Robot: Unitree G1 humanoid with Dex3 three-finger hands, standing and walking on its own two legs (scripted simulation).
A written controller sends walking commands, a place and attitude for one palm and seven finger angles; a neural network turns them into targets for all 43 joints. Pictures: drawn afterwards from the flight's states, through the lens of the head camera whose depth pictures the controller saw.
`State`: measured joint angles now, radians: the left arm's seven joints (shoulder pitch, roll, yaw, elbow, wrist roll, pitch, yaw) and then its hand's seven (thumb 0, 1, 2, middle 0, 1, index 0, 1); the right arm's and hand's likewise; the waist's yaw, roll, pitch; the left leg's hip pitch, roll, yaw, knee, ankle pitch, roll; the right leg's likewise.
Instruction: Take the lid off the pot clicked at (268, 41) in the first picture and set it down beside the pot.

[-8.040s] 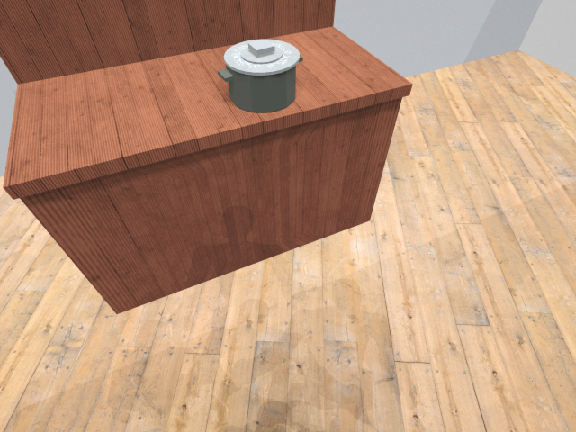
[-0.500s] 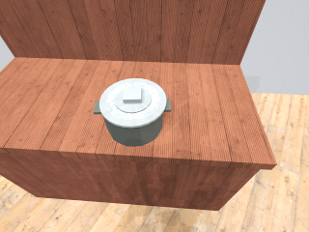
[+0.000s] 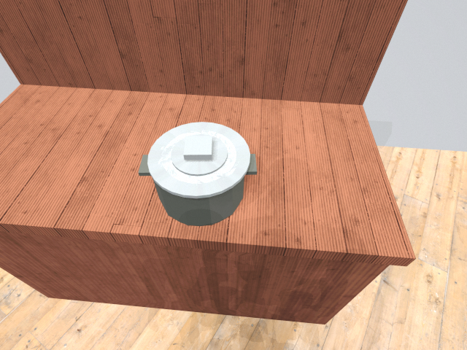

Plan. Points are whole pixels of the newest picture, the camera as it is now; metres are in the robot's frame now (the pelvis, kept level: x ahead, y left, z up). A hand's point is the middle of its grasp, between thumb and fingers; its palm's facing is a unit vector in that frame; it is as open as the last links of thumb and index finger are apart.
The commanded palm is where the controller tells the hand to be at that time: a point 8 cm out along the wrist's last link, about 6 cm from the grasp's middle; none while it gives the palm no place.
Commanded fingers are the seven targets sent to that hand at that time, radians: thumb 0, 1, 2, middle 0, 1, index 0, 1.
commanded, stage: look again from close up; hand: left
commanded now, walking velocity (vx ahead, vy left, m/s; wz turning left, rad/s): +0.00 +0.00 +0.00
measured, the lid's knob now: (198, 147) +0.47 +0.10 +0.07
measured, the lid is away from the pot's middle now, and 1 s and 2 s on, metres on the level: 0.00 0.00 0.00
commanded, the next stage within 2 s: lift the closed hand beside the body in 0.74 s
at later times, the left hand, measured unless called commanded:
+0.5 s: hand out of the picture -0.01 +0.18 -0.18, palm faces +0.02 -0.98 -0.18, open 7.3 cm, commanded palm none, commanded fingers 0.00 0.90 0.90 -0.20 -0.30 -0.20 -0.30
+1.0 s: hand out of the picture +0.10 +0.22 -0.10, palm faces +0.14 -0.94 -0.32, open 6.8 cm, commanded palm +0.07 +0.24 -0.05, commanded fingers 0.00 0.90 0.90 -0.60 -0.73 -0.60 -0.73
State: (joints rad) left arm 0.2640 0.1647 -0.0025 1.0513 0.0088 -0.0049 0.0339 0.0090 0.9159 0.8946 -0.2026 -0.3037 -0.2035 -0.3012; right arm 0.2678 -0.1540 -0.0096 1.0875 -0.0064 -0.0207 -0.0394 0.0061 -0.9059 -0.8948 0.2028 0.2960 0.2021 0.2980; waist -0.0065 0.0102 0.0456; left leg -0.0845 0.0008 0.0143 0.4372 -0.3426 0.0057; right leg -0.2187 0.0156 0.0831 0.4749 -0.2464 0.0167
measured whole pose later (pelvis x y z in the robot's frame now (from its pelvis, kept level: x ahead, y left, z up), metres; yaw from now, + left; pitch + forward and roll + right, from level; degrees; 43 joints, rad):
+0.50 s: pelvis -0.01 +0.01 +0.00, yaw +0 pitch -1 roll +0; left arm 0.30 0.15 -0.01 1.07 0.01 0.00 0.04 0.01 0.92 0.89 -0.20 -0.30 -0.20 -0.30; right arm 0.31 -0.12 0.00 1.12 0.00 -0.03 -0.04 0.01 -0.91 -0.89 0.20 0.30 0.20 0.30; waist 0.00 0.00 0.04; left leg -0.09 -0.01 0.02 0.45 -0.34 0.02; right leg -0.22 0.01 0.09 0.47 -0.23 0.03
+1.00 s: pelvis -0.02 +0.02 +0.00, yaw +4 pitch -1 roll +0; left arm 0.41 0.19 -0.05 0.40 0.01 0.05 0.15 0.03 0.94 0.89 -0.28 -0.39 -0.28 -0.39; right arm 0.34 -0.22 0.00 0.92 0.03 -0.21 -0.02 0.03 -0.92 -0.89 0.20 0.30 0.20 0.30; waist 0.00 0.03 0.00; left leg -0.15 -0.06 -0.03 0.50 -0.34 0.04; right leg -0.24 -0.05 0.04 0.50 -0.25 0.04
